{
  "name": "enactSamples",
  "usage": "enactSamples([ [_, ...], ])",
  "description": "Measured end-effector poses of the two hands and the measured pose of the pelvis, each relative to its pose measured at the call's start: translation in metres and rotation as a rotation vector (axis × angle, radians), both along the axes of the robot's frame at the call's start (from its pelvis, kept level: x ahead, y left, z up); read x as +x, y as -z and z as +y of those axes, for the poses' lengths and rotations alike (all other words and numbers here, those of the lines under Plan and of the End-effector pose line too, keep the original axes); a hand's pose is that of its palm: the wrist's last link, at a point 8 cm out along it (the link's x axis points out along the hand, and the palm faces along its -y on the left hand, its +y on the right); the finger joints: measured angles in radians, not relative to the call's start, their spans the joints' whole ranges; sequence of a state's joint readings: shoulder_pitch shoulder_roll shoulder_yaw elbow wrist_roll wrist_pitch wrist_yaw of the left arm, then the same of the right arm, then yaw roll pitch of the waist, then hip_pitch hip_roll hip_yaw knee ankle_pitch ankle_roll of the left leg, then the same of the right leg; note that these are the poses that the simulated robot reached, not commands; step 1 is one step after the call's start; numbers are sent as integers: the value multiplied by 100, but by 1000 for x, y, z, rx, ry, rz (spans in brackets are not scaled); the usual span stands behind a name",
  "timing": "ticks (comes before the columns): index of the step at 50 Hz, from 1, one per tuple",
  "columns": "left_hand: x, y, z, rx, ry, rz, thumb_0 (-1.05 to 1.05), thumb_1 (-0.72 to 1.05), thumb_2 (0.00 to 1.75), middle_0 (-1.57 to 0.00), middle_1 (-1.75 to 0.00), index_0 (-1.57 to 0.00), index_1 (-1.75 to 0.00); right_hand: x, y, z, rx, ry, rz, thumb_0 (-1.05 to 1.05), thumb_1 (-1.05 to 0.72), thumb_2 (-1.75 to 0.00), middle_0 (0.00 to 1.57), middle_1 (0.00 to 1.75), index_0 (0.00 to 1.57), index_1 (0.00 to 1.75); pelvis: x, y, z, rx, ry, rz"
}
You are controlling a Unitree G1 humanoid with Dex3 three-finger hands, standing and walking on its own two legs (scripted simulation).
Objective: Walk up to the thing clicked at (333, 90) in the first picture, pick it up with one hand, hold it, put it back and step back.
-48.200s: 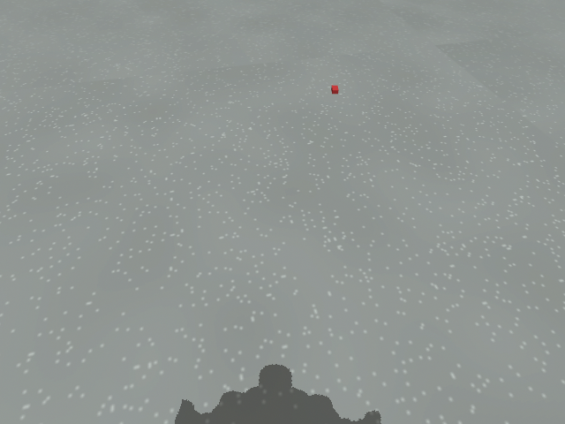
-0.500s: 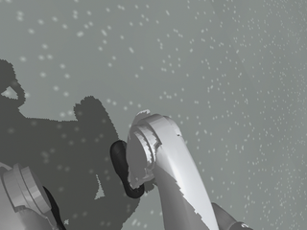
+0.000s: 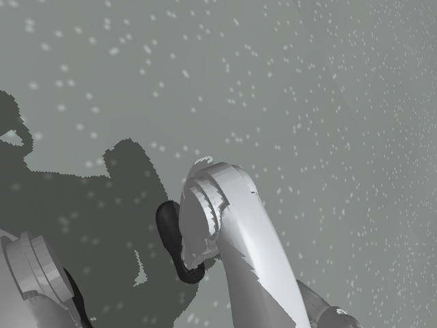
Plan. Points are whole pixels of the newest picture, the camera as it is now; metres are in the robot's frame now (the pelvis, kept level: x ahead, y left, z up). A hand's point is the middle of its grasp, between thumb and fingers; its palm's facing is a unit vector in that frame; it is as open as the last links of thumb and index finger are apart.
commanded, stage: close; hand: left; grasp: from above
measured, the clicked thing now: out of the picture +0.46 +0.36 -0.29
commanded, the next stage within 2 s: settle in 0.16 s
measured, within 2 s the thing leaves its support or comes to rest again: leaves its support in 0.50 s
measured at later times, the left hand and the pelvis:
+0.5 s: hand out of the picture +0.46 +0.35 -0.25, palm faces -0.41 -0.19 -0.90, open 7.6 cm; pelvis +0.00 +0.00 +0.00, yaw +0 degrees
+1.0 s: hand out of the picture +0.45 +0.37 -0.17, palm faces -0.44 -0.14 -0.89, open 6.6 cm; pelvis +0.00 -0.01 +0.01, yaw +4 degrees
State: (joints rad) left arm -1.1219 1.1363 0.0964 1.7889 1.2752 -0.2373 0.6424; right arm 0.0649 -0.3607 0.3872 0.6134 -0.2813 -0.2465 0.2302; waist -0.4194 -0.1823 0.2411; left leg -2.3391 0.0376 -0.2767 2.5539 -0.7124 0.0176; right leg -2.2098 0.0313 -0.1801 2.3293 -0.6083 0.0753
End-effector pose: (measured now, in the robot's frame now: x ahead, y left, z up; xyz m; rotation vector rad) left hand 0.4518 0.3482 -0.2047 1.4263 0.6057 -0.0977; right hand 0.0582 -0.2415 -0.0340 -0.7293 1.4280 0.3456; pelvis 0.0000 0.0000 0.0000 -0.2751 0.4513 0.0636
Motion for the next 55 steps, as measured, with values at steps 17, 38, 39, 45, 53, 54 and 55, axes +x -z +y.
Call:
enactSamples([
  [17, 10, -2, 2, 4, -22, 3, -3, 22, 42, -60, -55, -84, -62, -11, -5, -1, -10, 33, 38, 0, -90, -90, 20, 30, 20, 30, 2, -2, 0, -2, 2, 10],
  [38, 13, -58, 29, 37, -48, -30, -5, 26, 31, -65, -46, -101, -54, -1, 4, -14, -11, 118, 2, 0, -91, -90, 20, 30, 21, 30, 8, -5, -3, 15, -15, 66],
  [39, 11, -63, 30, 40, -49, -23, -6, 26, 31, -65, -46, -102, -53, 0, 4, -16, -10, 126, -2, 0, -91, -90, 20, 30, 21, 30, 8, -6, -3, 18, -17, 70],
  [45, 4, -82, 28, 33, -29, 24, -6, 27, 29, -66, -41, -106, -50, 6, 9, -24, -9, 169, -32, 0, -91, -90, 20, 30, 21, 29, 6, -9, -4, 35, -29, 81],
  [53, 5, -102, 16, 12, 45, -9, -8, 29, 25, -70, -33, -109, -43, 11, 14, -30, -23, 206, -53, 0, -90, -89, 20, 30, 20, 29, 4, -11, -7, 55, -42, 89],
  [54, 6, -105, 15, 14, 48, -17, -8, 29, 25, -70, -32, -110, -42, 12, 14, -30, -23, 209, -57, 0, -90, -89, 20, 30, 21, 29, 4, -12, -7, 57, -44, 92],
  [55, 6, -107, 15, 18, 49, -23, -9, 30, 24, -71, -30, -110, -41, 14, 15, -30, -22, 213, -61, 0, -90, -89, 20, 30, 21, 29, 4, -12, -8, 59, -46, 95],
])
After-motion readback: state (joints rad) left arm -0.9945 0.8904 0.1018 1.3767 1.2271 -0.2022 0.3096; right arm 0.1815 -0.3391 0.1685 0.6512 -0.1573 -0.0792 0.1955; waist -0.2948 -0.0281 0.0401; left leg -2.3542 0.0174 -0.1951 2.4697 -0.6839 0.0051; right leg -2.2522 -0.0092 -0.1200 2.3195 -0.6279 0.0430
